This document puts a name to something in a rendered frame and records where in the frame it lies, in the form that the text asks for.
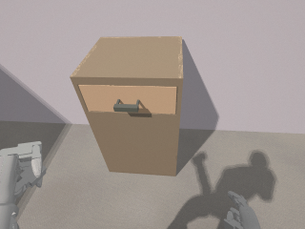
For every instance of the robot left hand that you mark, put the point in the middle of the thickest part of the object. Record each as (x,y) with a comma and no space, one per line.
(30,163)

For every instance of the robot right hand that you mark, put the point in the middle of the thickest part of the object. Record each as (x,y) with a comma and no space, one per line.
(245,218)

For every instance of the cabinet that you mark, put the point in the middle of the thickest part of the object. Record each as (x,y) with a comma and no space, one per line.
(135,143)

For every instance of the left robot forearm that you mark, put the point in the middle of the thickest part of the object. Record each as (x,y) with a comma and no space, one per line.
(8,214)

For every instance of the handle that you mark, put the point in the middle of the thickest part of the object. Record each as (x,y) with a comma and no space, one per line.
(126,108)

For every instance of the drawer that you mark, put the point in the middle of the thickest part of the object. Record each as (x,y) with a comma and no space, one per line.
(152,99)

